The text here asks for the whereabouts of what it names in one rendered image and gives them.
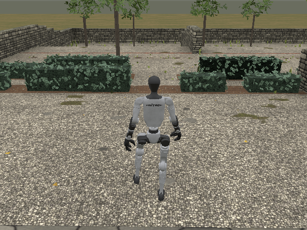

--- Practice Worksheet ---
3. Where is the left robot forearm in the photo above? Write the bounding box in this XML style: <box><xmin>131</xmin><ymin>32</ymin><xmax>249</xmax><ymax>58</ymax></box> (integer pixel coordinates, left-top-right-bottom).
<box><xmin>126</xmin><ymin>117</ymin><xmax>136</xmax><ymax>140</ymax></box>

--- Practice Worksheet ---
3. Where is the right robot upper arm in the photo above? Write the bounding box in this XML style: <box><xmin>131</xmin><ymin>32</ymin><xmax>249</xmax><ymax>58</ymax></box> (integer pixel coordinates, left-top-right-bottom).
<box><xmin>164</xmin><ymin>97</ymin><xmax>177</xmax><ymax>122</ymax></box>

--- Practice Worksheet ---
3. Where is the left robot upper arm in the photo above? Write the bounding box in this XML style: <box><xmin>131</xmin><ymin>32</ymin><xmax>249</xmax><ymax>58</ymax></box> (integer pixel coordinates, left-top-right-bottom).
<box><xmin>132</xmin><ymin>97</ymin><xmax>144</xmax><ymax>124</ymax></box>

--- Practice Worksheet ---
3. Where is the robot torso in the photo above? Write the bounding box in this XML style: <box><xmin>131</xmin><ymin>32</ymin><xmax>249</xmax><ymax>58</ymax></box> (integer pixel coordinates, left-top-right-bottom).
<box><xmin>143</xmin><ymin>96</ymin><xmax>165</xmax><ymax>144</ymax></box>

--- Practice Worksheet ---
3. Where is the robot right foot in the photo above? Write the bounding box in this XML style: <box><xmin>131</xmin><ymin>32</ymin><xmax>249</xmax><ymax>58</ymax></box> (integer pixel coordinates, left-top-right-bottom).
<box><xmin>158</xmin><ymin>189</ymin><xmax>165</xmax><ymax>201</ymax></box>

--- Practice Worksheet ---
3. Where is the right robot forearm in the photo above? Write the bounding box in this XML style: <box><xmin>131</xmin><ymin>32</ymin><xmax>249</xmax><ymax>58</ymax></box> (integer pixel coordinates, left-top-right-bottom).
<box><xmin>172</xmin><ymin>116</ymin><xmax>180</xmax><ymax>133</ymax></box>

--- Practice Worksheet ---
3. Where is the right robot hand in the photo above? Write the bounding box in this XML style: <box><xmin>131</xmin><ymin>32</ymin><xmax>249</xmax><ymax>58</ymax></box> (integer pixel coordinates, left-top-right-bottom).
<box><xmin>170</xmin><ymin>131</ymin><xmax>181</xmax><ymax>141</ymax></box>

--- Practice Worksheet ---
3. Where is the left robot hand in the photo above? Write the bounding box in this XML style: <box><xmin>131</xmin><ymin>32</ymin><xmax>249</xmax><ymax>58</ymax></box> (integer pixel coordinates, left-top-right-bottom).
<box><xmin>124</xmin><ymin>139</ymin><xmax>135</xmax><ymax>151</ymax></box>

